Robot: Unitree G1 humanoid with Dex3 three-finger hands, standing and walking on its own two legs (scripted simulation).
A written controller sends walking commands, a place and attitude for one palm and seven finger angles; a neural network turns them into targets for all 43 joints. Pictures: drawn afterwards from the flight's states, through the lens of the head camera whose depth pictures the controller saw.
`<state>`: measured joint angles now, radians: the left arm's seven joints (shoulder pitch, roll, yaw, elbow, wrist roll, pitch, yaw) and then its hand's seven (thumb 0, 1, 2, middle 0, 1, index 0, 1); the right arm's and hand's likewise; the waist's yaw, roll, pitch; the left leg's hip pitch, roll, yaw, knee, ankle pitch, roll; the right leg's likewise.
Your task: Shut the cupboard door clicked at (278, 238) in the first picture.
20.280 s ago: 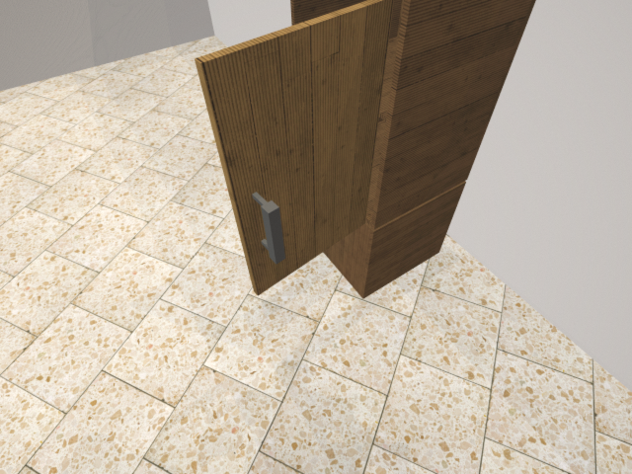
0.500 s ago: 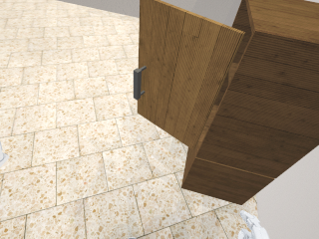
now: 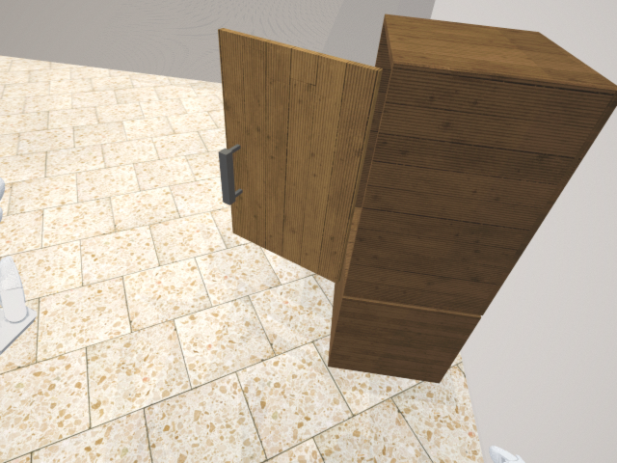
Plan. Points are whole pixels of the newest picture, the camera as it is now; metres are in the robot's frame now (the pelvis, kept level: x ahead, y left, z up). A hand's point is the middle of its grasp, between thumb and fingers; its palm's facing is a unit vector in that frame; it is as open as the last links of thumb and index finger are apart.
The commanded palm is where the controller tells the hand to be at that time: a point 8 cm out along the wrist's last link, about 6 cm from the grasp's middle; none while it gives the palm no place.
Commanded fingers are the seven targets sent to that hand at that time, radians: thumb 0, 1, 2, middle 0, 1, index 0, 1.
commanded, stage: stop stepping back and stand still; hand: left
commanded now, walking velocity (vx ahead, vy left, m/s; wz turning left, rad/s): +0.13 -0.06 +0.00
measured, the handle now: (232, 174) +0.84 +0.26 -0.08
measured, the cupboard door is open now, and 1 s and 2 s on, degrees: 66 66 66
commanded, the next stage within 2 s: let the arm hang, fingers relaxed in 0.82 s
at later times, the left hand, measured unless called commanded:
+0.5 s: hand out of the picture +0.14 +0.29 +0.17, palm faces +0.58 -0.74 -0.34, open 7.4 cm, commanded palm +0.08 +0.31 +0.19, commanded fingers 0.00 0.90 0.90 -0.20 -0.30 -0.20 -0.30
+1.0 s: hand (47, 411) +0.15 +0.28 +0.08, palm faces +0.30 -0.83 -0.47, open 7.4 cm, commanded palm none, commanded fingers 0.00 0.90 0.90 -0.20 -0.30 -0.20 -0.30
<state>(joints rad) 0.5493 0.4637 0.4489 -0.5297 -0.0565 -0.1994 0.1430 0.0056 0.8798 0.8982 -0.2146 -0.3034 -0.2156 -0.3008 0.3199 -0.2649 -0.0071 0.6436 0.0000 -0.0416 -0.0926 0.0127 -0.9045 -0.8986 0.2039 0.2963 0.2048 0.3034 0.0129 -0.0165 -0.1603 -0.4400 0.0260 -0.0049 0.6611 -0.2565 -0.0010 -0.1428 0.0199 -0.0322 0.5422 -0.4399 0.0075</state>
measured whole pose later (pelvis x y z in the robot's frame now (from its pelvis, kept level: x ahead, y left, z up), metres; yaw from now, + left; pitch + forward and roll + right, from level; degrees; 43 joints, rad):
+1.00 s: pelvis -0.05 +0.01 +0.01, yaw +2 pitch +1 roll -1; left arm 0.39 0.38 0.23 -0.06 0.00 -0.10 0.06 0.00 0.89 0.90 -0.20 -0.30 -0.20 -0.30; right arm 0.19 -0.27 0.00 0.73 -0.01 -0.09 0.00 0.01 -0.90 -0.90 0.20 0.30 0.20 0.30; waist 0.02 0.05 -0.05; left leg -0.38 0.05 0.02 0.57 -0.20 -0.01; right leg -0.18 -0.01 -0.03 0.52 -0.35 0.02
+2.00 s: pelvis -0.07 +0.02 +0.01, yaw +2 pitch -1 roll +0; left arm 0.33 0.12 0.02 1.11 0.02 0.01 0.03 0.00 0.91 0.90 -0.20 -0.30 -0.20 -0.30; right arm 0.31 -0.13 -0.02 1.09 -0.03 0.02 -0.03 0.01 -0.91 -0.90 0.20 0.30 0.20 0.30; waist -0.02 -0.02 0.02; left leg -0.31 0.03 0.04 0.47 -0.14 0.01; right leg -0.14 -0.03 -0.01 0.48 -0.32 0.03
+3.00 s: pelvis -0.04 +0.01 +0.00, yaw +6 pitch -2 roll -1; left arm 0.28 0.16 0.06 1.05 0.02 0.02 0.03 0.00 0.90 0.90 -0.20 -0.30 -0.20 -0.30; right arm 0.25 -0.17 -0.04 1.06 -0.02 0.04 -0.02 0.01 -0.91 -0.90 0.20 0.30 0.20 0.30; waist -0.02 0.00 0.09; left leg -0.34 0.02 0.00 0.63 -0.26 -0.01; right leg -0.11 -0.04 -0.08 0.56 -0.42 0.02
